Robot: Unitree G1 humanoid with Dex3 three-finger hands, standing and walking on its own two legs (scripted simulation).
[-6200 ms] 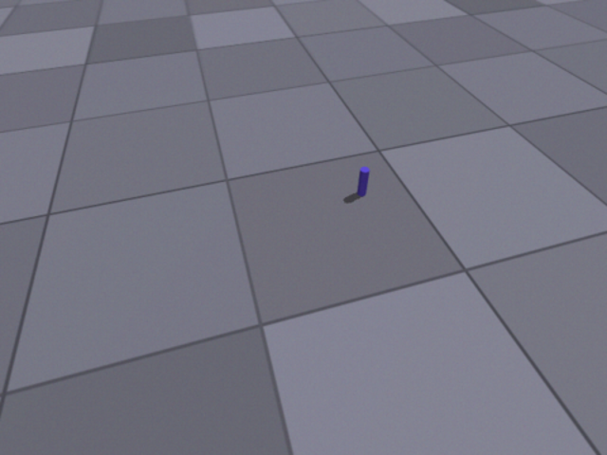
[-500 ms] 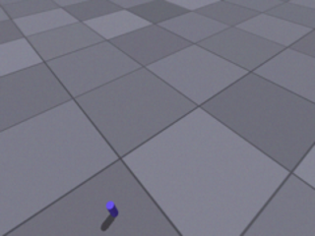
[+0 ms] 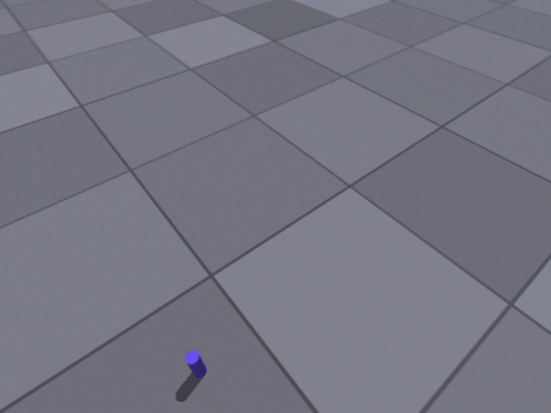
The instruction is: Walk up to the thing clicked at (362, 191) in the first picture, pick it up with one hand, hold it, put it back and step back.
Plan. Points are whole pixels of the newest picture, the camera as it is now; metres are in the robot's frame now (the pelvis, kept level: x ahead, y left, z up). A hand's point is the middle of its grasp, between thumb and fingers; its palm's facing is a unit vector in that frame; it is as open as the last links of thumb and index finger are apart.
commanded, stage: stand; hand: left
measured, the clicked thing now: (196, 364) +0.41 +0.28 -0.71
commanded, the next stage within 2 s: go down in 1.52 s
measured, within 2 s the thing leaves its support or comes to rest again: neither
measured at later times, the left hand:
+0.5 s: hand out of the picture +0.08 +0.25 -0.16, palm faces -0.02 -0.94 -0.34, open 7.4 cm
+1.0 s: hand out of the picture +0.09 +0.25 -0.16, palm faces -0.02 -0.94 -0.34, open 7.4 cm
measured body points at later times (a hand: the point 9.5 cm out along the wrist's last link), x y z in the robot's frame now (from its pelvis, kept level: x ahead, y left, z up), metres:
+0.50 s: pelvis +0.01 +0.00 +0.00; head +0.02 +0.00 +0.45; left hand +0.09 +0.30 -0.13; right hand +0.09 -0.30 -0.13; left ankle +0.01 +0.12 -0.75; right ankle -0.02 -0.12 -0.75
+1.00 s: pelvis +0.02 +0.00 +0.00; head +0.03 +0.00 +0.45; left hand +0.09 +0.30 -0.13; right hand +0.10 -0.30 -0.13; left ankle +0.01 +0.12 -0.75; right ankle -0.02 -0.12 -0.75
